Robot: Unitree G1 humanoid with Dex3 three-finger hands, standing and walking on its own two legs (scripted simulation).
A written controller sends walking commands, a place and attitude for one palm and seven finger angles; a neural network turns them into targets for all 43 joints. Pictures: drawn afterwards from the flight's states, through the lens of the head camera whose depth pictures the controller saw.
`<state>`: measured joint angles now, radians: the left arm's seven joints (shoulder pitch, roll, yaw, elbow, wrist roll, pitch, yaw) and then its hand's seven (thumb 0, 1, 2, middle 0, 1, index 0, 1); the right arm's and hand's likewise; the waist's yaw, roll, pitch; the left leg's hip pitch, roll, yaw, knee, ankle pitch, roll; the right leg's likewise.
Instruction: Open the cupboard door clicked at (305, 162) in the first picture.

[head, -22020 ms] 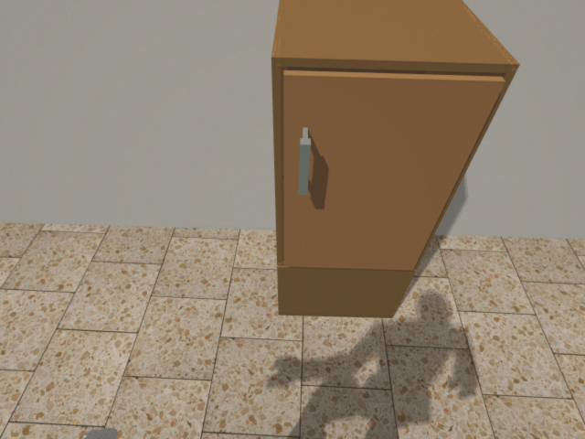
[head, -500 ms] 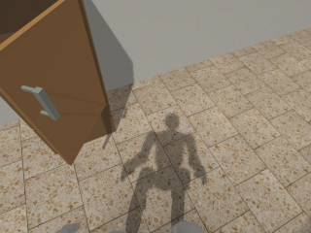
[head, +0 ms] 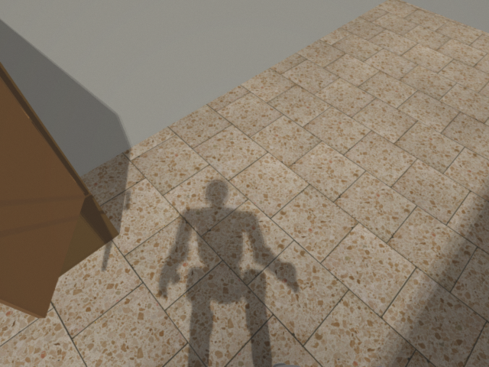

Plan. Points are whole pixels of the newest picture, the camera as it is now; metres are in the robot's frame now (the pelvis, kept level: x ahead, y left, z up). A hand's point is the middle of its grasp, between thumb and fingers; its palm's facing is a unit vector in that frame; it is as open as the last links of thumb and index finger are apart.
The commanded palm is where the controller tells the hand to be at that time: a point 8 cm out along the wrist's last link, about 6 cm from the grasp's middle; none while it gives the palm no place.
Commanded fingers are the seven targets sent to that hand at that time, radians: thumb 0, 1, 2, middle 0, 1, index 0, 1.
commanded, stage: walk to a spot facing it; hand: left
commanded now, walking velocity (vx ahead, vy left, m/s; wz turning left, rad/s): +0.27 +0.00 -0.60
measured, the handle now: out of the picture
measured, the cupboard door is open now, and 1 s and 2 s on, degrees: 48 48 48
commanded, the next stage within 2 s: turn to face it in 1.44 s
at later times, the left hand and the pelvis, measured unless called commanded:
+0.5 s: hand (202, 314) +0.23 +0.10 -0.15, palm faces -0.28 -0.94 -0.20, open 7.4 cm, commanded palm none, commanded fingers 0.00 0.90 0.90 -0.20 -0.30 -0.20 -0.30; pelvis +0.11 -0.07 +0.01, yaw -17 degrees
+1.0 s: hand (285, 198) +0.50 -0.07 -0.15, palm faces -0.54 -0.82 -0.20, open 7.4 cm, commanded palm none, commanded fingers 0.00 0.90 0.90 -0.20 -0.30 -0.20 -0.30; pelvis +0.30 -0.17 +0.00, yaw -30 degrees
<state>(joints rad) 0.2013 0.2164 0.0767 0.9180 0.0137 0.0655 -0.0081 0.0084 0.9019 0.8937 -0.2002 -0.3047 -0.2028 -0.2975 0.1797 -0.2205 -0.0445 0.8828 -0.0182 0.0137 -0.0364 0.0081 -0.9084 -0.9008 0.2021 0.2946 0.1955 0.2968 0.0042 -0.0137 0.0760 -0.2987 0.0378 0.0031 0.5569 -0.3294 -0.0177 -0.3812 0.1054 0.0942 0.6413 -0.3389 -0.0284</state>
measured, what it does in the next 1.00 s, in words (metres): walks ahead, turning right: right foot, then left foot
